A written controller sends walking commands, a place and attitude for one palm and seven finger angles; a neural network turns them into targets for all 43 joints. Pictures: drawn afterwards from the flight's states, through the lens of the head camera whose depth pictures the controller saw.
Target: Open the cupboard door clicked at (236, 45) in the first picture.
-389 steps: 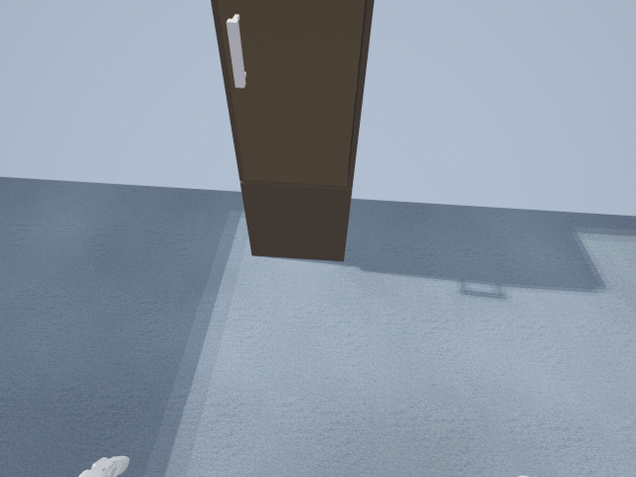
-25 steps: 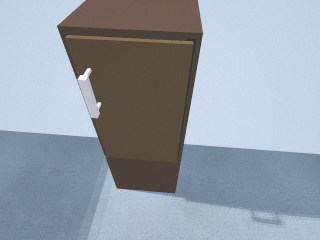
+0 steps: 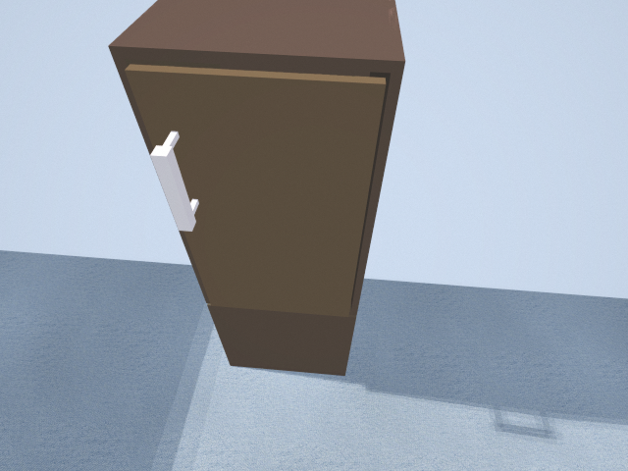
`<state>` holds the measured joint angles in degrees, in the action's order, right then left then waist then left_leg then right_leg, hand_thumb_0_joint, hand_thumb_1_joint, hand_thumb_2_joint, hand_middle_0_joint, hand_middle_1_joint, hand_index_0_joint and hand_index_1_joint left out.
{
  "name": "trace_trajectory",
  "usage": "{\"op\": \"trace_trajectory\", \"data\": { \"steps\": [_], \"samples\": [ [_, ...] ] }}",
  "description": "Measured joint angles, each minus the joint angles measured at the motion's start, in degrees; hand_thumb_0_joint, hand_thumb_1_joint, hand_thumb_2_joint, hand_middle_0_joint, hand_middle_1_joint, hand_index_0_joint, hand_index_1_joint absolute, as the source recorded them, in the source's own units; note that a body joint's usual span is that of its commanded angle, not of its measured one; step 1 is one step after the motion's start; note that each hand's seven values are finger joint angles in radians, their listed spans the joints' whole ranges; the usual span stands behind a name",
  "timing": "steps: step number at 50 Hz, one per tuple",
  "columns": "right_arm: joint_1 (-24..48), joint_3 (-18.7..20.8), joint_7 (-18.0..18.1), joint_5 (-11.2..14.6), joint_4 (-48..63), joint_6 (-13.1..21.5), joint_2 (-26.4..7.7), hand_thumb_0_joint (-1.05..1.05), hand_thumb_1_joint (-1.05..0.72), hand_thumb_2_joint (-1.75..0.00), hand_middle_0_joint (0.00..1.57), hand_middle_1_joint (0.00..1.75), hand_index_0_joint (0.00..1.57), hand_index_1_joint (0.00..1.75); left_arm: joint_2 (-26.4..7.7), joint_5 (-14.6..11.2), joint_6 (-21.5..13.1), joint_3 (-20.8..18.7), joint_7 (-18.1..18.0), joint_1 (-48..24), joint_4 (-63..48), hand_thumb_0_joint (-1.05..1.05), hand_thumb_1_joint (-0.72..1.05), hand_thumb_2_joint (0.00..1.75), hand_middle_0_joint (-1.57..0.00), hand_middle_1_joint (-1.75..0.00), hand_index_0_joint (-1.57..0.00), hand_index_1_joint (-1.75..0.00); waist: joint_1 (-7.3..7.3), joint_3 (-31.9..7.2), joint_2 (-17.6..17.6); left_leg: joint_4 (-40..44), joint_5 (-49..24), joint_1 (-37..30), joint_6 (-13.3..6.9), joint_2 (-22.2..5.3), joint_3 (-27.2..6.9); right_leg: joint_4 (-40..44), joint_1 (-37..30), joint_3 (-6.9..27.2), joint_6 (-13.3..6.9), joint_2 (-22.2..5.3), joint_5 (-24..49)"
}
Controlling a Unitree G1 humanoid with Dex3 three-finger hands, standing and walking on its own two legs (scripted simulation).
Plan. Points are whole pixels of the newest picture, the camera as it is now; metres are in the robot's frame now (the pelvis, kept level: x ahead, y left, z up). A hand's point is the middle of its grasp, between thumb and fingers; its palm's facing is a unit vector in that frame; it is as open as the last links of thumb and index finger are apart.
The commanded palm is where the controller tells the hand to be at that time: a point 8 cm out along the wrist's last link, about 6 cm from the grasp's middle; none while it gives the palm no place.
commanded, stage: look again from close up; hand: left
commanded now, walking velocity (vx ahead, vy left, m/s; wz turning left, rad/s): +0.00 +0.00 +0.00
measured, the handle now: (180, 183) +0.50 +0.25 +0.08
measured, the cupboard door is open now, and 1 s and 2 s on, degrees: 0 0 0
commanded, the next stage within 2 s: raise the hand with hooked fingers in 0.16 s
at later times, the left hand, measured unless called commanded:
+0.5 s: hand (166, 398) +0.20 +0.19 +0.01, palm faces +0.18 -0.98 -0.10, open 7.7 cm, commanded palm +0.11 +0.24 -0.05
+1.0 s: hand (148, 419) +0.18 +0.21 +0.00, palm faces -0.13 -0.99 -0.05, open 10.5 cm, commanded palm +0.14 +0.28 +0.01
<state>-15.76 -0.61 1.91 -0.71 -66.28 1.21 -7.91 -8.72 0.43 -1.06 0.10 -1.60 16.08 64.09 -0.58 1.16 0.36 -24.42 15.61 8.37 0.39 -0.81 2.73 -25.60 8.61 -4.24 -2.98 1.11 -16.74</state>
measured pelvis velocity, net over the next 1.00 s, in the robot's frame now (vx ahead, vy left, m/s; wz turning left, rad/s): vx -0.06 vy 0.02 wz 0.02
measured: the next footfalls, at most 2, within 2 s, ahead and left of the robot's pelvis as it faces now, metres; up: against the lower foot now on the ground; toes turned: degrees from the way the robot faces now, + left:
none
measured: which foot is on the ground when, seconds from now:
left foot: down 0.00-1.00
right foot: down 0.00-1.00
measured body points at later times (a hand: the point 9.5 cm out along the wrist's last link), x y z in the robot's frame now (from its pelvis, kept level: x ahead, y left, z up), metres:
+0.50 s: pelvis -0.03 +0.01 -0.02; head -0.02 -0.02 +0.43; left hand +0.18 +0.25 +0.02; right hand +0.12 -0.25 -0.12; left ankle -0.03 +0.12 -0.74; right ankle -0.03 -0.08 -0.74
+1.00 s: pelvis -0.06 +0.02 -0.06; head -0.02 +0.03 +0.39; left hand +0.18 +0.26 +0.00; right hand +0.12 -0.18 -0.14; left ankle -0.03 +0.12 -0.74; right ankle -0.03 -0.08 -0.74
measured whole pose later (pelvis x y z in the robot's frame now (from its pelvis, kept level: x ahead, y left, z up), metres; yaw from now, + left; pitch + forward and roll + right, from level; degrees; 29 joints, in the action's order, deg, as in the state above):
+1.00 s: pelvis -0.06 +0.02 -0.06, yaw +1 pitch +9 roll -2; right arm -13.1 -4.7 3.8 2.6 -32.4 12.2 -11.0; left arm -17.2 -16.2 -15.2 -9.7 22.2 12.4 3.9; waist 0.0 -4.0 -2.2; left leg -57.5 25.1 41.0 -1.3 -1.3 -0.1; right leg -54.0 38.2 -7.0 -2.1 0.1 -24.4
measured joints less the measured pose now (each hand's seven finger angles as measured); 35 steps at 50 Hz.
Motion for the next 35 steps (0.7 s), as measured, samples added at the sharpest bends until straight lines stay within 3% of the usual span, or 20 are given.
{"op": "trace_trajectory", "data": {
  "steps": [14,15,16,18,21,25,29,32,35],
  "samples": [
    [0.4,0.1,0.1,0.1,0.1,-0.2,-0.4,0.01,-0.91,-0.90,0.20,0.29,0.20,0.30,0.5,0.2,-0.3,0.1,-0.5,0.2,0.4,0.01,0.91,0.90,-0.20,-0.30,-0.20,-0.30,-0.19,-0.1,-0.3,-1.4,0.3,0.9,0.0,-0.4,0.1,0.5,0.0,-0.1,0.2,0.3,0.3],
    [-0.3,-0.2,0.3,0.8,2.7,0.2,-0.9,0.01,-0.92,-0.90,0.20,0.29,0.20,0.30,0.4,-2.2,3.3,-0.3,-1.0,3.3,-8.6,0.01,0.92,0.90,-0.20,-0.30,-0.20,-0.30,-0.31,0.4,-0.6,-2.3,0.9,1.3,-0.2,-0.7,0.0,0.1,0.4,0.1,0.2,0.6,0.4],
    [-1.5,-0.4,1.0,1.3,5.5,2.5,-1.5,0.01,-0.92,-0.90,0.20,0.29,0.20,0.30,-0.2,-4.0,4.5,-0.9,-1.5,6.9,-19.2,0.03,0.94,0.90,-0.20,-0.30,-0.20,-0.30,-0.74,0.8,-0.7,-2.1,1.3,1.0,-0.2,-0.7,0.3,-0.7,0.8,0.5,0.2,0.7,0.2],
    [-3.2,0.1,2.3,2.2,9.5,7.8,-3.1,0.02,-0.92,-0.90,0.20,0.29,0.20,0.30,-1.4,-6.4,1.5,-1.0,-3.5,10.9,-34.9,0.04,0.94,0.90,-0.20,-0.31,-0.20,-0.31,-0.89,0.1,-1.5,-2.8,1.3,1.9,-0.2,-0.1,0.2,-2.4,1.8,0.5,0.3,0.0,-0.6],
    [-2.4,1.2,2.8,3.0,15.2,11.8,-5.9,0.02,-0.92,-0.90,0.20,0.29,0.20,0.30,-1.7,-9.3,-2.1,-1.9,-3.7,9.8,-49.6,0.04,0.91,0.88,-0.20,-0.33,-0.20,-0.32,0.42,-1.8,-3.5,-5.6,1.5,5.0,-0.9,1.0,-0.9,-5.3,4.5,-0.7,0.8,-1.2,-1.7],
    [2.3,2.4,1.8,1.9,22.5,14.3,-7.4,0.01,-0.91,-0.90,0.20,0.29,0.20,0.30,-1.5,-11.1,-14.4,-5.0,2.5,2.4,-54.3,0.02,0.83,0.86,-0.20,-0.37,-0.20,-0.36,1.61,-5.9,-3.0,-13.0,3.4,14.3,-1.1,1.4,-0.7,-13.6,14.2,-0.5,0.9,-2.1,-4.1],
    [6.5,3.2,-0.5,1.7,30.1,14.7,-7.2,0.01,-0.91,-0.90,0.20,0.29,0.20,0.30,-0.7,-14.3,-25.7,-6.9,15.9,0.6,-53.4,0.01,0.74,0.82,-0.20,-0.42,-0.20,-0.41,1.43,-7.1,0.4,-21.6,6.4,22.7,-0.7,0.5,0.4,-22.4,23.2,0.5,0.2,-1.7,-6.7],
    [7.5,3.7,-1.0,2.0,35.4,13.6,-7.9,0.01,-0.91,-0.90,0.20,0.29,0.20,0.30,-1.1,-14.5,-26.2,-7.4,22.2,3.9,-53.0,0.01,0.67,0.80,-0.21,-0.46,-0.21,-0.46,0.73,-7.4,2.0,-26.8,8.4,27.1,-0.9,0.1,0.4,-27.3,27.5,0.4,0.1,-1.6,-8.6],
    [7.4,4.1,-0.5,2.3,38.8,12.2,-8.1,0.01,-0.90,-0.90,0.20,0.29,0.20,0.30,-1.9,-14.9,-23.4,-8.3,21.7,8.3,-54.5,0.01,0.59,0.77,-0.22,-0.50,-0.22,-0.50,-0.53,-7.1,2.6,-30.6,9.9,29.8,-0.6,-0.1,-0.5,-30.1,29.4,-0.4,-0.2,-1.5,-9.8]
  ]
}}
